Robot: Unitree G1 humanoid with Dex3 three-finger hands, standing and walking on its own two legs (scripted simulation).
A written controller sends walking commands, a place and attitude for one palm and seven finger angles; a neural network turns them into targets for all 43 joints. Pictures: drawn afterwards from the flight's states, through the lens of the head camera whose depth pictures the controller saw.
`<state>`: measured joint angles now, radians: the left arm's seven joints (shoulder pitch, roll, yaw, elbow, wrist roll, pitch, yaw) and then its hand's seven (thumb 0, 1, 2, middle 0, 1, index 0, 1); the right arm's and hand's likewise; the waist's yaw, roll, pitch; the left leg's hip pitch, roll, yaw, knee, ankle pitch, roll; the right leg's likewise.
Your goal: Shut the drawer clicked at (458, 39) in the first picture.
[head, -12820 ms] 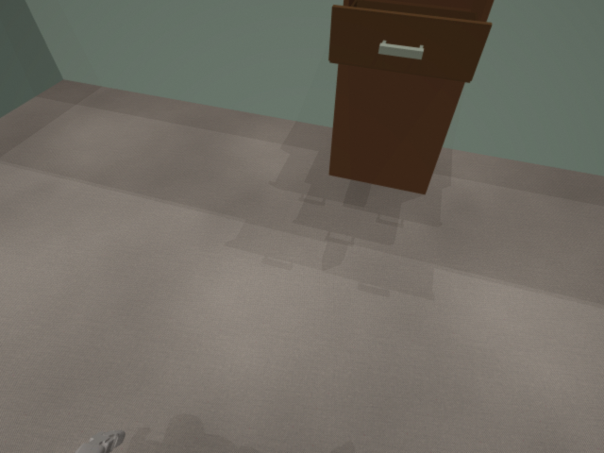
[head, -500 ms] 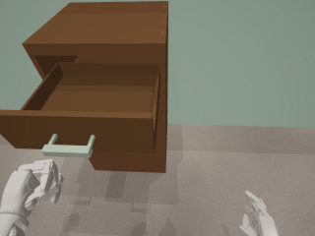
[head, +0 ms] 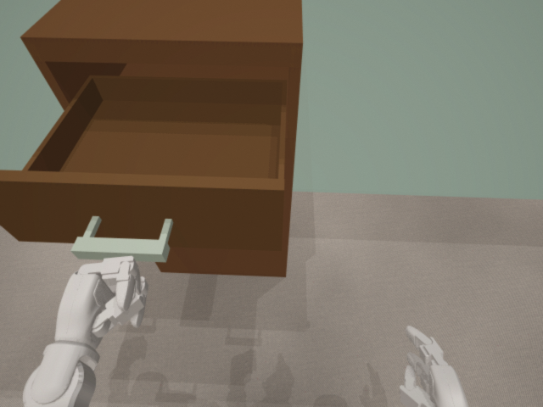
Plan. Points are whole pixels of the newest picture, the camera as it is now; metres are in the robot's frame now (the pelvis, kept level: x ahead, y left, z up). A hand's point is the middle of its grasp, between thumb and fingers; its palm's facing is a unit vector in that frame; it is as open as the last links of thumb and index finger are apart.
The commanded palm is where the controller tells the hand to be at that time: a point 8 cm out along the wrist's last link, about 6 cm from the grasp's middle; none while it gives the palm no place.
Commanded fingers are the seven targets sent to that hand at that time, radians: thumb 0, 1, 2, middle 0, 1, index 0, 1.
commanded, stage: bring the fist close to the handle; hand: left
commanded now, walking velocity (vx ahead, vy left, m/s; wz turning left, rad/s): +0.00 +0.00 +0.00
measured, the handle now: (126, 236) +0.33 +0.24 +0.06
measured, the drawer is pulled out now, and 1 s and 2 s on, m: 0.30 0.28 0.15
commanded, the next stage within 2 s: push the drawer shut in 0.42 s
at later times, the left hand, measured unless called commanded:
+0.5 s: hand (146, 299) +0.24 +0.19 +0.06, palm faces +0.04 -1.00 -0.07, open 3.3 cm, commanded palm +0.21 +0.25 +0.07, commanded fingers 0.00 0.90 0.90 -1.40 -1.60 -1.40 -1.60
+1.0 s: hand (140, 280) +0.26 +0.20 +0.06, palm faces +0.06 -1.00 -0.07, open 3.0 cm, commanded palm +0.26 +0.25 +0.07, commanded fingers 0.00 0.90 0.90 -1.40 -1.60 -1.40 -1.60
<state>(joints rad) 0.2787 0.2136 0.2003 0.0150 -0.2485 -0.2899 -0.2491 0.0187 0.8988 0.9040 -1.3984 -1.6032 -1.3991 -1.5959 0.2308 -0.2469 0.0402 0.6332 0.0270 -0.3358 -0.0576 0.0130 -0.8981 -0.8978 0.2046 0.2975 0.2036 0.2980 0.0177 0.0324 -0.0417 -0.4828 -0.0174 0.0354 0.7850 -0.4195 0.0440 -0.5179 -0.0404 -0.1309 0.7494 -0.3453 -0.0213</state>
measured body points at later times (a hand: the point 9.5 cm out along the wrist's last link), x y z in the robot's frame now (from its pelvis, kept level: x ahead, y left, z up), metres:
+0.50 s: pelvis +0.00 -0.01 -0.01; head +0.04 -0.02 +0.44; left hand +0.23 +0.24 +0.07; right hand +0.17 -0.25 -0.09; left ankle -0.01 +0.09 -0.71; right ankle +0.02 -0.11 -0.71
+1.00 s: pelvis -0.01 -0.03 -0.01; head +0.04 -0.04 +0.44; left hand +0.26 +0.26 +0.07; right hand +0.16 -0.27 -0.10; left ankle -0.01 +0.09 -0.71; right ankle +0.02 -0.11 -0.71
